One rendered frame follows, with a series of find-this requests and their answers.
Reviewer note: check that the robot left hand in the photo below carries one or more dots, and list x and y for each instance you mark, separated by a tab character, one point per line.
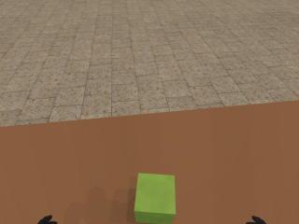
46	220

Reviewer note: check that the carton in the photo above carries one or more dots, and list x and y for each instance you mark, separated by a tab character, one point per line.
155	199

